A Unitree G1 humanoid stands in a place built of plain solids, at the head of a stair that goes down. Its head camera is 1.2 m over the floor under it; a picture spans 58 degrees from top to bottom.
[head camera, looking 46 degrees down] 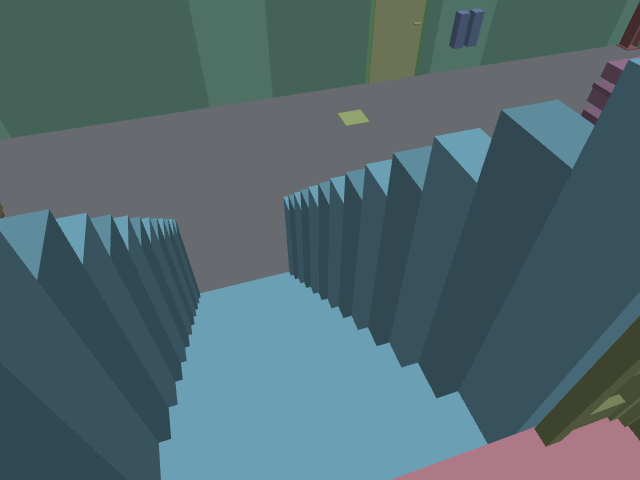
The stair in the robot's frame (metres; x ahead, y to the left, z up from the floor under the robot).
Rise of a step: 0.20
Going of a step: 0.22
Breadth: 1.05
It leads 18 degrees to the left of straight ahead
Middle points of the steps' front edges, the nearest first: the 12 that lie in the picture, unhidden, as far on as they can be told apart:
0.49 0.02 -0.20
0.71 0.09 -0.40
0.92 0.16 -0.61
1.13 0.22 -0.81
1.34 0.29 -1.01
1.56 0.36 -1.22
1.77 0.43 -1.42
1.98 0.50 -1.62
2.19 0.57 -1.82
2.41 0.63 -2.03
2.62 0.70 -2.23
2.83 0.77 -2.43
